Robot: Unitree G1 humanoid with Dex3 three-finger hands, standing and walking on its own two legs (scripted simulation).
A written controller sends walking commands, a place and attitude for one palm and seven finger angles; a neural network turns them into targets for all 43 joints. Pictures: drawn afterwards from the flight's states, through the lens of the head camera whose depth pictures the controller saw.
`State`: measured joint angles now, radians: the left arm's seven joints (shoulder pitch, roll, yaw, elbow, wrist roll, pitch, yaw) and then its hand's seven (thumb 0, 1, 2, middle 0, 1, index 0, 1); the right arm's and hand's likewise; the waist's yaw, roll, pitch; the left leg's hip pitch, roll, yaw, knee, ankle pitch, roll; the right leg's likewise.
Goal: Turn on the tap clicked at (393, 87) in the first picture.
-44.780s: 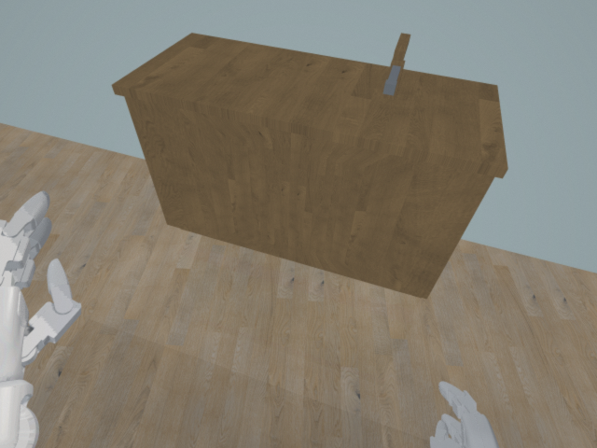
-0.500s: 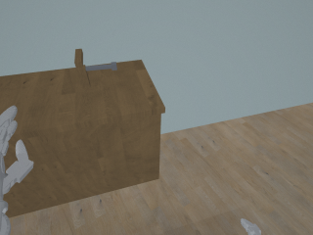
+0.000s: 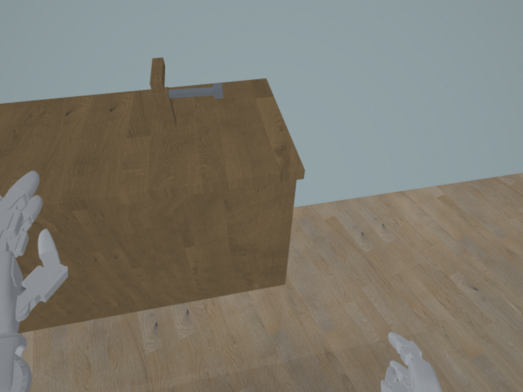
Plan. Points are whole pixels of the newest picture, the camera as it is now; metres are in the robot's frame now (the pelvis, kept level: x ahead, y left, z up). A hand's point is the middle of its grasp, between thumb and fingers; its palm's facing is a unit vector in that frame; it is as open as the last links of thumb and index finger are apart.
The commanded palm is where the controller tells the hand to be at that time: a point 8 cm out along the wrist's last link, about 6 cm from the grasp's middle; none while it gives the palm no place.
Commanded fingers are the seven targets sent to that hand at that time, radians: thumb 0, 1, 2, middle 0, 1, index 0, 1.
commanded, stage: stop stepping back and stand still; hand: left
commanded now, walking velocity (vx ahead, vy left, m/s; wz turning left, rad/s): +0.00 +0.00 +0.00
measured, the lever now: (218, 90) +0.81 +0.18 +0.05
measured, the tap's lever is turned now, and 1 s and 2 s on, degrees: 86 86 86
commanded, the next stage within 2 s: stand and check the lever's angle in 0.44 s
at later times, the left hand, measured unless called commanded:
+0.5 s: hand (75, 245) +0.24 +0.25 +0.16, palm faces +0.37 -0.85 -0.38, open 7.4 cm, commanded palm +0.19 +0.29 +0.18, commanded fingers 0.00 0.90 0.90 -0.20 -0.30 -0.20 -0.30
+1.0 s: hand (62, 260) +0.22 +0.26 +0.15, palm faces +0.38 -0.85 -0.36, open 7.4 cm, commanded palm +0.17 +0.29 +0.18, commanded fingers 0.00 0.90 0.90 -0.20 -0.30 -0.20 -0.30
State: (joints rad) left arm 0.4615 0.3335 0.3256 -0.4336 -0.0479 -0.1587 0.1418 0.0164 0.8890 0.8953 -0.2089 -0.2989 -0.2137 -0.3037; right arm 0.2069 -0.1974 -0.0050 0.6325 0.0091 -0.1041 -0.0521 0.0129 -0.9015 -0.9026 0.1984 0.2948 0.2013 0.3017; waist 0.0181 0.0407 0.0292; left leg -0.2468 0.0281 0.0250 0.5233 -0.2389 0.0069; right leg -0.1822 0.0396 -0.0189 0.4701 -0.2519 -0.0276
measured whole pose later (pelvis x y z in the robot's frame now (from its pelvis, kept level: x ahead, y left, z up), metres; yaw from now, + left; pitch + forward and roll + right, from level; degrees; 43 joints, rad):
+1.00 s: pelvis +0.01 +0.02 +0.01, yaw -1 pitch -2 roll -1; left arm 0.47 0.34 0.30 -0.41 -0.06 -0.13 0.15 0.02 0.89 0.90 -0.21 -0.30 -0.21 -0.30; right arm 0.20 -0.21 -0.01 0.61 0.01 -0.05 -0.07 0.01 -0.90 -0.90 0.20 0.29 0.20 0.30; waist 0.01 0.03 0.02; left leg -0.20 0.02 0.05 0.43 -0.21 0.03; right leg -0.13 0.03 0.01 0.36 -0.20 0.00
